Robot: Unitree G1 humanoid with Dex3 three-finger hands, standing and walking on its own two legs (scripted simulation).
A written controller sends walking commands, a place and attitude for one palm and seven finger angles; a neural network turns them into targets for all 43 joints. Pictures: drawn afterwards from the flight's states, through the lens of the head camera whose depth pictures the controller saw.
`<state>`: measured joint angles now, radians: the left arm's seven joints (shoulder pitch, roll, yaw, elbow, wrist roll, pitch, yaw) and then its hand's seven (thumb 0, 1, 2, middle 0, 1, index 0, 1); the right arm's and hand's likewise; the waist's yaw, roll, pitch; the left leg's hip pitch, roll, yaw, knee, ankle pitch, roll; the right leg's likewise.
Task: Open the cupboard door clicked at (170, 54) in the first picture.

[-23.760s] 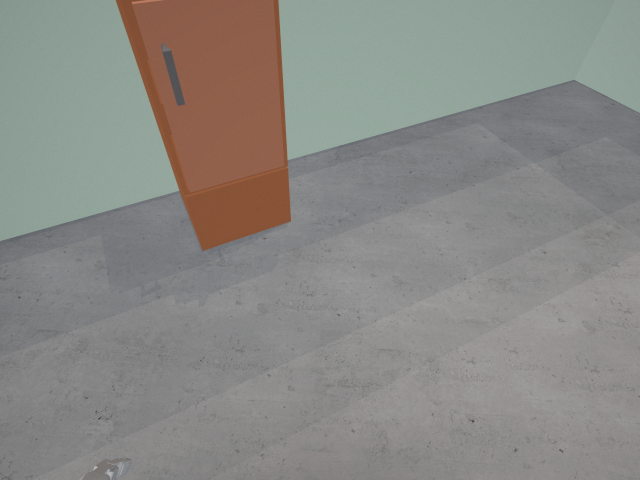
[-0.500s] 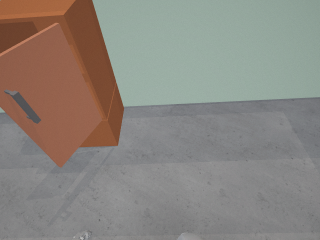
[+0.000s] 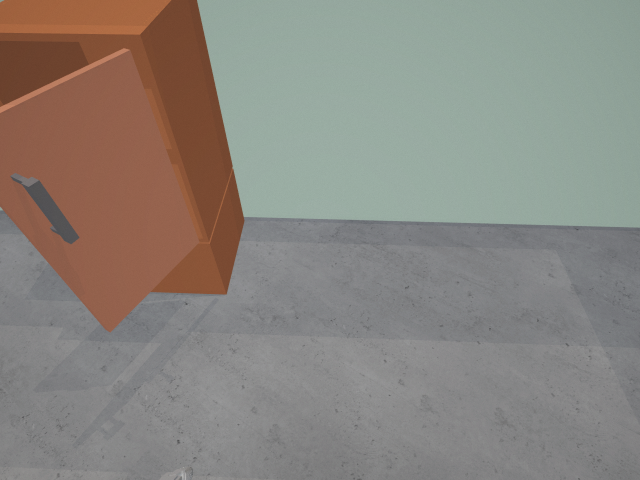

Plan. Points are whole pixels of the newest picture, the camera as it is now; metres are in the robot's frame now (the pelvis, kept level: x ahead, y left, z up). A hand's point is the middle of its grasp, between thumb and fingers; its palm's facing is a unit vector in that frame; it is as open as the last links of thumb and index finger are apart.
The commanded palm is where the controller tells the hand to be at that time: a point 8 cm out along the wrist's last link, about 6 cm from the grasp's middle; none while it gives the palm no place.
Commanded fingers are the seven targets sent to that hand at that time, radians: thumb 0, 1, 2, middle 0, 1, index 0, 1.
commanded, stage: stand and wait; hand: left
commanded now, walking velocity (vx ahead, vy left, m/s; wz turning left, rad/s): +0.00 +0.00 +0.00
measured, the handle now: (45, 209) +0.55 +0.55 -0.02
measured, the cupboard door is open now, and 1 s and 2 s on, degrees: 64 64 64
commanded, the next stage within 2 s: none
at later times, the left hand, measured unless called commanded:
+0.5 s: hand out of the picture +0.12 +0.22 -0.16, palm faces +0.09 -0.98 -0.18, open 16.1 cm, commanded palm none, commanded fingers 0.00 -0.50 0.30 -0.15 -0.30 -0.15 -0.30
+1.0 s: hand out of the picture +0.12 +0.22 -0.16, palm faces +0.08 -0.98 -0.17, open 16.1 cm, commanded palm none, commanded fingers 0.00 -0.50 0.30 -0.15 -0.30 -0.15 -0.30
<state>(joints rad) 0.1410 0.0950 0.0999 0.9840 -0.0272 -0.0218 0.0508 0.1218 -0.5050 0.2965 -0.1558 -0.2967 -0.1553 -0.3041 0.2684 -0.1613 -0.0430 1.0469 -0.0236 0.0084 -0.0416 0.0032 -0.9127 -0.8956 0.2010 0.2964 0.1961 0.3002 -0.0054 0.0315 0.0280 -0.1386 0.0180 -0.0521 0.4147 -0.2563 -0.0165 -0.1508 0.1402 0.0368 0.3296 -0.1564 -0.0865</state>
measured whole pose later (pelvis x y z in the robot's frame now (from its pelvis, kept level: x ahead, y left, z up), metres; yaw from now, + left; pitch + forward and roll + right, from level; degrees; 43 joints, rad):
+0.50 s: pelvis +0.01 +0.05 +0.00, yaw -1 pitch -2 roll +0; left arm 0.10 0.13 0.07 1.04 -0.03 -0.02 0.05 0.13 -0.48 0.31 -0.15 -0.30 -0.15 -0.30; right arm 0.33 -0.10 -0.01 1.14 -0.02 -0.01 -0.04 0.01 -0.91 -0.90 0.20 0.30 0.20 0.30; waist -0.03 0.01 0.06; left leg -0.09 -0.06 -0.01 0.37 -0.25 0.05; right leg -0.16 0.07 0.08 0.40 -0.21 -0.03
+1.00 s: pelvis +0.00 +0.06 +0.00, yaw -1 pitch -2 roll +0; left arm 0.10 0.13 0.07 1.04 -0.03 -0.03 0.05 0.14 -0.47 0.31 -0.15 -0.30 -0.15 -0.30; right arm 0.28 -0.13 -0.02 1.13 -0.02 -0.01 -0.04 0.01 -0.91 -0.90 0.20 0.30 0.20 0.30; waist -0.03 0.00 0.06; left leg -0.09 -0.08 0.00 0.36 -0.23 0.07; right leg -0.16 0.05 0.09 0.41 -0.21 -0.02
